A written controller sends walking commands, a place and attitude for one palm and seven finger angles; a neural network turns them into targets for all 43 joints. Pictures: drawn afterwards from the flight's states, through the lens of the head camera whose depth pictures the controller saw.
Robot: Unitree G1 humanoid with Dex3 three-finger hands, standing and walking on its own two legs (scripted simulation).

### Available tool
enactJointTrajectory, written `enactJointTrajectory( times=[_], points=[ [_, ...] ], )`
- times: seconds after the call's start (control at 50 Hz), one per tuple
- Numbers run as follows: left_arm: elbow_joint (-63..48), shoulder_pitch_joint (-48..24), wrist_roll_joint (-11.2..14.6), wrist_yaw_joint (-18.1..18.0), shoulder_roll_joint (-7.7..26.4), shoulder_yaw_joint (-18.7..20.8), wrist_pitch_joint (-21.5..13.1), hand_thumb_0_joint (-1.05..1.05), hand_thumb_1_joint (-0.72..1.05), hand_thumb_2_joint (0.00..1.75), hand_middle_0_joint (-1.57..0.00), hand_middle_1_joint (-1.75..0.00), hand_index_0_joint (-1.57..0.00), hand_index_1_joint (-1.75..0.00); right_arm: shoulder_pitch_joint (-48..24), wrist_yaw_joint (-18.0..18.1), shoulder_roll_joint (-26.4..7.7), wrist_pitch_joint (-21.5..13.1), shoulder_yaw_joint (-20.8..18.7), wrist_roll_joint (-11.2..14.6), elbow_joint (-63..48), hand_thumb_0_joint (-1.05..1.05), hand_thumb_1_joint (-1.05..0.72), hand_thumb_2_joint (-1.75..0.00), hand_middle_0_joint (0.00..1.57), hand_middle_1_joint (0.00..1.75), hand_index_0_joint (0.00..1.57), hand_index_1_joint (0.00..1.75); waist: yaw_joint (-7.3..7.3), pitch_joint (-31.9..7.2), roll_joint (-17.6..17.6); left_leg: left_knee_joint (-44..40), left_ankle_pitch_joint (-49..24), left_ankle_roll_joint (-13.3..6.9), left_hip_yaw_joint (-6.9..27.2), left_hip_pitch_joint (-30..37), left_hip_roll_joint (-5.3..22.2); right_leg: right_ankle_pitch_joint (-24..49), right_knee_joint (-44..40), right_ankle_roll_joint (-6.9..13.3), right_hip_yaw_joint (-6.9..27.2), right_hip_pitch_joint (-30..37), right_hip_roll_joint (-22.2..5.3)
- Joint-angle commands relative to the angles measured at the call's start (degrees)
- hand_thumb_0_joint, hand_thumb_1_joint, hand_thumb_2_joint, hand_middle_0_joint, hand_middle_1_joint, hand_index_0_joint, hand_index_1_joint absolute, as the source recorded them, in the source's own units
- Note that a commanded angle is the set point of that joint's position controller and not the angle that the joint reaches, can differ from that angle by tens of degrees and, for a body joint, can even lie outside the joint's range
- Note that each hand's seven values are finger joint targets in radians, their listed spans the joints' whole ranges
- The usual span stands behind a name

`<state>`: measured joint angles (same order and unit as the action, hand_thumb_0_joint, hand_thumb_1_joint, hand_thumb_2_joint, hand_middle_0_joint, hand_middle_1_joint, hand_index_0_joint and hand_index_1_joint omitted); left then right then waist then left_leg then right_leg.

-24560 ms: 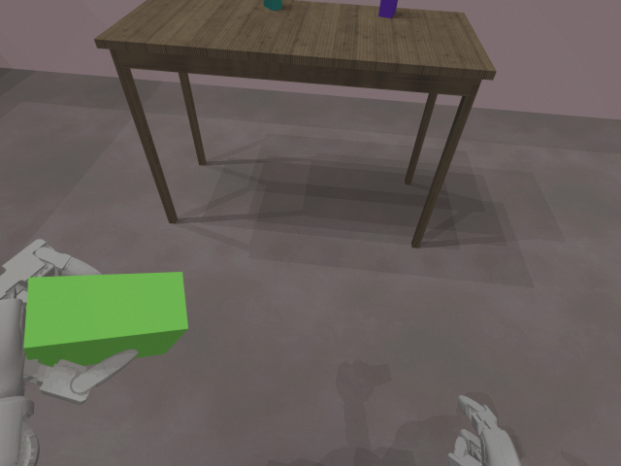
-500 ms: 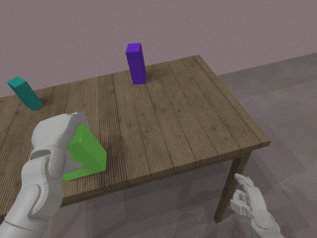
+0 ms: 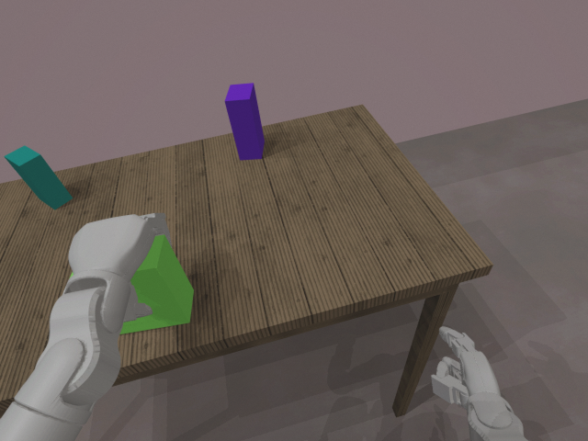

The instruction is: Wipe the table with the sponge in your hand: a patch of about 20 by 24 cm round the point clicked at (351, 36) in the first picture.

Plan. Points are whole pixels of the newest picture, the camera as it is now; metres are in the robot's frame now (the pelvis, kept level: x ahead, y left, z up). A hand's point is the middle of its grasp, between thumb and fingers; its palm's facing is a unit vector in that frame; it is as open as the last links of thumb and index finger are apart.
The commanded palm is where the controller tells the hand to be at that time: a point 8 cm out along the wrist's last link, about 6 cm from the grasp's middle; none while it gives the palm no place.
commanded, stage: move the sponge above the wiping area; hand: left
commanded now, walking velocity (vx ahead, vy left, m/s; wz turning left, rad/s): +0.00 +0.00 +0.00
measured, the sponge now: (144, 295) +0.26 +0.27 +0.07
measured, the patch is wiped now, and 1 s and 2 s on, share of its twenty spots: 0.00 0.00 0.05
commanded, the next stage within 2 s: none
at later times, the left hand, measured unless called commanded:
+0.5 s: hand (123, 255) +0.27 +0.27 +0.14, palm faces +0.08 -0.02 -1.00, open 10.0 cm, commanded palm +0.24 +0.28 +0.22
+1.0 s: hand (110, 229) +0.29 +0.28 +0.17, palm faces +0.22 -0.03 -0.98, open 10.0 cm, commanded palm +0.24 +0.28 +0.23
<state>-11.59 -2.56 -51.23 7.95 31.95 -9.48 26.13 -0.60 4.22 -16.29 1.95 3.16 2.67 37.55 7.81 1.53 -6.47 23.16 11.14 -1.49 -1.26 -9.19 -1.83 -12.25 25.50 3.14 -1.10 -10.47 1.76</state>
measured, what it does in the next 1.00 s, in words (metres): stands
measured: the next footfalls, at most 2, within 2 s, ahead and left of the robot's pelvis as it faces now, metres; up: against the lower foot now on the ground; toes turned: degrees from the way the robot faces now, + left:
none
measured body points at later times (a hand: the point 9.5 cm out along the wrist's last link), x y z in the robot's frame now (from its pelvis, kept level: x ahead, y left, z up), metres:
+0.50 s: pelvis +0.01 -0.01 +0.00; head +0.00 -0.06 +0.45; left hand +0.26 +0.27 +0.20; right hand +0.25 -0.22 -0.08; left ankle +0.02 +0.11 -0.74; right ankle +0.02 -0.09 -0.74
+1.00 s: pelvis +0.00 +0.00 +0.00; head -0.01 -0.04 +0.45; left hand +0.27 +0.28 +0.23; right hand +0.26 -0.18 -0.08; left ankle +0.02 +0.11 -0.74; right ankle +0.02 -0.09 -0.74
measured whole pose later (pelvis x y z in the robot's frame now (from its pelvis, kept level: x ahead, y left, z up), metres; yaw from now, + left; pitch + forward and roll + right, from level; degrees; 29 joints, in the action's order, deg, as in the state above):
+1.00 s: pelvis +0.00 +0.00 +0.00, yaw +0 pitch -3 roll +0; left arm -6.7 -8.8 -48.8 1.3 32.5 -3.5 20.6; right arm -0.3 3.8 -13.6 0.5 3.1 3.0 40.1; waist 8.3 0.5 -6.0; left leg 22.5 10.9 -1.5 -1.4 -8.4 -1.7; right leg -11.2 23.7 2.9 -0.7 -9.3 2.0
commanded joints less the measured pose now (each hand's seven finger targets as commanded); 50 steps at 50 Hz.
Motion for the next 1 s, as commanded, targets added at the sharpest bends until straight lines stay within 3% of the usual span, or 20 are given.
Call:
enactJointTrajectory(
  times=[0.0, 0.02, 0.08, 0.12, 0.18, 0.28, 0.32, 0.34, 0.4, 0.42, 0.48, 0.52, 0.56, 0.66, 0.72, 0.74, 0.82, 0.9, 0.92, 0.98],
  points=[
    [-9.0, -26.1, -2.1, -8.1, 18.7, 18.6, -4.6, 0.00, 0.10, 1.30, -1.20, -1.60, -1.20, -1.60, -10.7, 0.3, -3.4, -4.4, -1.9, -0.5, -8.2, 0.00, -0.90, -0.90, 0.20, 0.30, 0.20, 0.30, 0.19, -17.2, 1.8, -2.2, -12.1, -0.3, 4.6, 5.8, 0.3, 7.1, -5.4, 2.4, 7.3, 5.9, -1.3],
    [-8.3, -24.7, -1.1, -8.6, 20.0, 20.7, -3.9, 0.00, 0.10, 1.30, -1.20, -1.60, -1.20, -1.60, -12.8, 0.3, -3.3, -4.9, -1.6, -0.1, -8.6, 0.00, -0.90, -0.90, 0.20, 0.30, 0.20, 0.30, 1.15, -16.8, 1.2, -2.0, -11.2, -0.4, 4.9, 6.1, 0.2, 6.4, -5.9, 3.3, 10.2, 6.0, -1.0],
    [-2.8, -22.6, 1.4, -8.2, 13.2, 15.6, -1.9, 0.00, 0.10, 1.30, -1.20, -1.60, -1.20, -1.60, -12.1, -0.6, -4.0, -4.2, -2.1, 0.2, -7.3, 0.00, -0.90, -0.90, 0.20, 0.30, 0.20, 0.30, -0.09, -13.8, 1.8, -2.2, -11.8, 0.3, 3.7, 3.3, 0.6, 9.4, -5.7, 1.8, 7.0, 5.7, -2.5],
    [0.7, -18.4, 1.1, -6.6, 13.5, 16.1, 1.4, 0.00, 0.10, 1.30, -1.20, -1.60, -1.20, -1.60, -14.5, -1.0, -4.5, -3.8, -2.0, 0.8, -7.8, 0.00, -0.90, -0.90, 0.20, 0.30, 0.20, 0.30, 0.54, -11.2, 2.1, -2.1, -10.4, 0.4, 3.6, 1.6, 0.4, 8.4, -5.7, 2.4, 9.4, 4.9, -2.2],
    [-2.6, -14.5, 1.9, -2.9, 8.9, 10.6, 2.8, 0.00, 0.10, 1.30, -1.20, -1.60, -1.20, -1.60, -13.3, -1.4, -5.0, -2.7, -2.3, 1.0, -9.5, 0.00, -0.90, -0.90, 0.20, 0.30, 0.20, 0.30, -0.81, -13.5, 4.8, -1.1, -11.5, -0.3, 2.5, 0.9, 0.3, 12.7, -4.2, 0.7, 6.2, 6.7, -3.0],
    [-7.8, -16.2, -0.9, 0.3, 16.3, 14.3, 0.5, 0.00, 0.10, 1.30, -1.20, -1.60, -1.20, -1.60, -12.4, -0.7, -5.2, -2.5, -2.1, 0.4, -10.8, 0.00, -0.90, -0.90, 0.20, 0.30, 0.20, 0.30, -1.26, -16.6, 8.0, 0.4, -11.0, -1.5, 2.9, 1.4, -0.2, 11.9, -3.0, 0.1, 7.2, 6.9, -2.9],
    [-14.0, -19.3, -1.3, -1.2, 21.8, 19.5, -3.0, 0.00, 0.10, 1.30, -1.20, -1.60, -1.20, -1.60, -13.8, -0.1, -4.2, -3.6, -1.7, 0.1, -11.8, 0.00, -0.90, -0.90, 0.20, 0.30, 0.20, 0.30, -0.01, -18.8, 4.9, 0.8, -10.9, -1.5, 3.9, 3.7, -0.5, 9.5, -3.4, 1.1, 10.1, 7.2, -2.3],
    [-13.8, -21.6, -1.6, -2.6, 22.3, 20.4, -5.0, 0.00, 0.10, 1.30, -1.20, -1.60, -1.20, -1.60, -11.4, 0.3, -3.9, -4.1, -2.0, -0.6, -10.9, 0.00, -0.90, -0.90, 0.20, 0.30, 0.20, 0.30, -0.25, -20.1, 5.1, 1.1, -12.1, -1.6, 3.3, 4.0, -0.5, 10.5, -2.9, 1.0, 8.3, 7.9, -2.6],
    [-10.9, -20.4, -0.6, -6.4, 22.2, 23.0, -8.8, 0.00, 0.10, 1.30, -1.20, -1.60, -1.20, -1.60, -9.0, 0.7, -3.5, -4.7, -2.6, -0.8, -9.3, 0.00, -0.90, -0.90, 0.20, 0.30, 0.20, 0.30, 0.07, -17.5, 2.2, 0.6, -13.0, -1.0, 3.5, 5.1, -0.1, 10.9, -4.5, 1.7, 9.0, 6.1, -2.3],
    [-9.5, -21.0, -0.4, -7.5, 24.3, 25.5, -8.3, 0.00, 0.10, 1.30, -1.20, -1.60, -1.20, -1.60, -10.6, 0.8, -3.8, -5.2, -2.5, -0.4, -9.1, 0.00, -0.90, -0.90, 0.20, 0.30, 0.20, 0.30, 0.51, -16.1, 0.2, 0.7, -11.8, -0.7, 4.0, 5.3, -0.1, 9.4, -5.4, 2.7, 11.9, 5.2, -1.8],
    [-3.4, -21.5, 1.7, -9.1, 18.7, 21.6, -6.6, 0.00, 0.10, 1.30, -1.20, -1.60, -1.20, -1.60, -10.1, 0.2, -4.2, -4.6, -3.1, 0.0, -7.6, 0.00, -0.90, -0.90, 0.20, 0.30, 0.20, 0.30, -0.17, -13.2, -0.6, -0.3, -10.5, 0.2, 3.5, 2.8, 0.5, 8.6, -5.8, 1.9, 9.3, 4.9, -2.9],
    [0.7, -20.2, 2.1, -8.6, 19.6, 22.2, -3.8, 0.00, 0.10, 1.30, -1.20, -1.60, -1.20, -1.60, -12.8, 0.0, -4.8, -4.5, -2.9, 0.6, -7.4, 0.00, -0.90, -0.90, 0.20, 0.30, 0.20, 0.30, 0.42, -10.6, 0.6, -0.7, -8.2, 0.3, 3.4, 1.6, 0.4, 5.3, -6.5, 2.3, 11.1, 3.6, -2.7],
    [-0.1, -19.5, 2.4, -6.7, 15.7, 17.6, -1.8, 0.00, 0.10, 1.30, -1.20, -1.60, -1.20, -1.60, -12.3, -0.4, -5.1, -3.9, -3.0, 0.6, -8.0, 0.00, -0.90, -0.90, 0.20, 0.30, 0.20, 0.30, -0.23, -12.8, 1.9, -0.9, -9.3, 0.2, 2.7, 0.9, 0.6, 7.8, -5.0, 1.2, 7.8, 5.2, -3.4],
    [-5.4, -15.3, 2.5, -0.4, 11.0, 10.6, -0.9, 0.00, 0.10, 1.30, -1.20, -1.60, -1.20, -1.60, -13.1, -0.4, -4.7, -4.0, -2.4, 1.2, -10.5, 0.00, -0.90, -0.90, 0.20, 0.30, 0.20, 0.30, -1.50, -14.1, 4.3, -0.9, -7.7, -1.0, 3.4, 1.4, 0.2, 6.2, -4.4, 0.2, 6.1, 4.3, -3.2],
    [-9.7, -18.8, 0.5, 0.5, 15.6, 13.7, -3.5, 0.00, 0.10, 1.30, -1.20, -1.60, -1.20, -1.60, -14.2, 0.2, -4.0, -4.6, -1.7, 0.9, -11.2, 0.00, -0.90, -0.90, 0.20, 0.30, 0.20, 0.30, -1.39, -15.0, 6.0, -1.0, -6.1, -1.3, 4.5, 2.9, 0.3, 2.5, -5.0, 0.8, 8.1, 3.4, -2.3],
    [-11.2, -22.5, -0.2, -0.2, 16.1, 13.7, -5.3, 0.00, 0.10, 1.30, -1.20, -1.60, -1.20, -1.60, -12.2, 0.6, -4.1, -4.8, -1.7, 0.3, -10.8, 0.00, -0.90, -0.90, 0.20, 0.30, 0.20, 0.30, -1.49, -16.2, 6.0, -1.3, -6.2, -1.4, 4.2, 3.2, 0.3, 2.1, -4.7, 0.5, 6.1, 4.0, -2.6],
    [-13.5, -26.8, -1.8, -6.1, 22.7, 22.0, -9.2, 0.00, 0.10, 1.30, -1.20, -1.60, -1.20, -1.60, -12.3, 1.0, -3.4, -5.9, -1.9, -0.5, -9.8, 0.00, -0.90, -0.90, 0.20, 0.30, 0.20, 0.30, 1.04, -17.4, 0.5, -2.4, -7.8, -0.6, 5.8, 5.8, 0.3, 2.7, -5.5, 2.7, 9.2, 4.9, -1.0],
    [-4.5, -27.4, 0.0, -11.0, 17.9, 20.7, -6.2, 0.00, 0.10, 1.30, -1.20, -1.60, -1.20, -1.60, -10.9, 0.0, -3.7, -5.0, -2.6, -0.2, -6.9, 0.00, -0.90, -0.90, 0.20, 0.30, 0.20, 0.30, 1.03, -15.7, -0.3, -3.2, -9.7, 0.9, 4.9, 3.9, 1.0, 4.6, -5.7, 2.4, 6.7, 4.7, -1.6],
    [-3.9, -25.5, 0.7, -11.1, 18.0, 21.4, -4.1, 0.00, 0.10, 1.30, -1.20, -1.60, -1.20, -1.60, -13.3, -0.3, -3.6, -5.0, -2.2, 0.1, -7.6, 0.00, -0.90, -0.90, 0.20, 0.30, 0.20, 0.30, 1.86, -13.8, -1.2, -3.6, -8.5, 0.9, 5.0, 3.6, 0.8, 3.3, -6.2, 3.2, 9.0, 4.7, -1.4],
    [-2.5, -23.1, 2.0, -8.7, 12.4, 15.8, -0.8, 0.00, 0.10, 1.30, -1.20, -1.60, -1.20, -1.60, -13.1, -0.9, -4.2, -3.5, -2.2, 0.5, -8.0, 0.00, -0.90, -0.90, 0.20, 0.30, 0.20, 0.30, 0.46, -13.6, 2.4, -3.8, -9.9, 1.0, 3.7, 2.1, 1.0, 6.5, -5.6, 1.6, 5.2, 5.7, -2.2]
  ],
)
